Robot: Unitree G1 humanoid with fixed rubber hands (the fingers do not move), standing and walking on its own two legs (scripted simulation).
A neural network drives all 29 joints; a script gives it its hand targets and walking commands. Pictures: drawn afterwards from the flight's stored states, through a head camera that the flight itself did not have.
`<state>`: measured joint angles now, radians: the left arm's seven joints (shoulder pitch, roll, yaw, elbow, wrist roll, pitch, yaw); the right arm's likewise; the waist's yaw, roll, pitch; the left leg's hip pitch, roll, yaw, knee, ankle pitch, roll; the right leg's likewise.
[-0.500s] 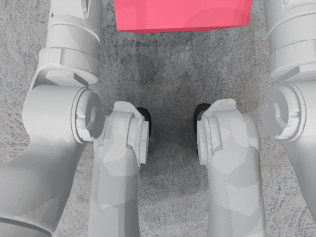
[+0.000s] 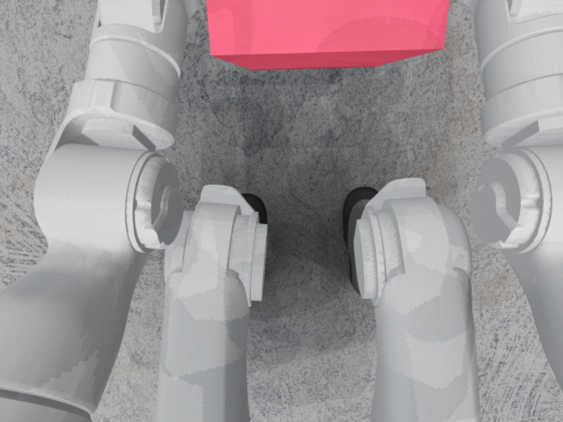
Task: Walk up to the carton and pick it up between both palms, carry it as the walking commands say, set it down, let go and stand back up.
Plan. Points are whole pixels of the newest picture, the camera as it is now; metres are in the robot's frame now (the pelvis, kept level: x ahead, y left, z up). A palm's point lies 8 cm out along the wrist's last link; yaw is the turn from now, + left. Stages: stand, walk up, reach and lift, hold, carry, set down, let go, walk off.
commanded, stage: set down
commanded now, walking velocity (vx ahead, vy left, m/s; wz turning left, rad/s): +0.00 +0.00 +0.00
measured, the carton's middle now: out of the picture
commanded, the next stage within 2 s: none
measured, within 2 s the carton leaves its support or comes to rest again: neither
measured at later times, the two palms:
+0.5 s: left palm out of the picture +0.57 +0.12 -0.17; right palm out of the picture +0.56 -0.17 -0.17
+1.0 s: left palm out of the picture +0.57 +0.12 -0.17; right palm out of the picture +0.56 -0.17 -0.17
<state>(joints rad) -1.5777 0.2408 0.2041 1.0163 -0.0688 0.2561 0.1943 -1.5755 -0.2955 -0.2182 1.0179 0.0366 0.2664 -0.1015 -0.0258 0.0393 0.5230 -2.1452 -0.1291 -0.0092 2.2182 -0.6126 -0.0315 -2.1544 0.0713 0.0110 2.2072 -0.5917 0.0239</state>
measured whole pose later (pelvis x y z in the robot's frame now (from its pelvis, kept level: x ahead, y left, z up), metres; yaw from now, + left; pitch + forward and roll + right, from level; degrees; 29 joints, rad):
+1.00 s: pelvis +0.01 +0.00 +0.00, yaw +1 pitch +34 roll +1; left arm -1.54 0.24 0.23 1.09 -0.02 0.14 0.10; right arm -1.52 -0.27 -0.31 1.07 -0.06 0.14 -0.05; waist -0.03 0.04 0.44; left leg -2.18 -0.13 -0.01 2.22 -0.63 -0.04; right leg -2.19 0.07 0.01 2.22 -0.62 0.02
